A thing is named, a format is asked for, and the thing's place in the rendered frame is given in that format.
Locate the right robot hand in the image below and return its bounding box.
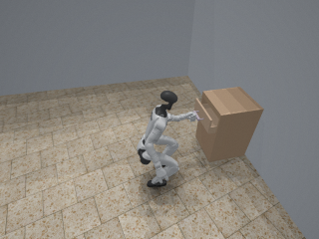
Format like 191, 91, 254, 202
156, 168, 169, 184

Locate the right robot forearm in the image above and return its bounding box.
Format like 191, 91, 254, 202
146, 143, 162, 170

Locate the right robot thigh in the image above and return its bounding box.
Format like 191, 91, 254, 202
139, 150, 179, 168

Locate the right robot upper arm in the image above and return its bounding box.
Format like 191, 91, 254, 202
145, 118, 165, 147

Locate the robot head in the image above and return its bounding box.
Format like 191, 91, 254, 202
155, 91, 178, 118

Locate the drawer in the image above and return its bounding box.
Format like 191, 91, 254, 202
194, 98, 219, 134

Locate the handle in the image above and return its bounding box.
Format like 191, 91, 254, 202
193, 111, 204, 121

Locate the left robot upper arm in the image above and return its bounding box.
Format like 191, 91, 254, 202
157, 105, 172, 121

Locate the left robot forearm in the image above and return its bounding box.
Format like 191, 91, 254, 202
170, 114, 186, 121

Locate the left robot hand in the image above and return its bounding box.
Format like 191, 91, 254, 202
185, 112, 196, 122

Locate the cabinet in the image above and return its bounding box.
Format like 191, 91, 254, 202
195, 87, 264, 162

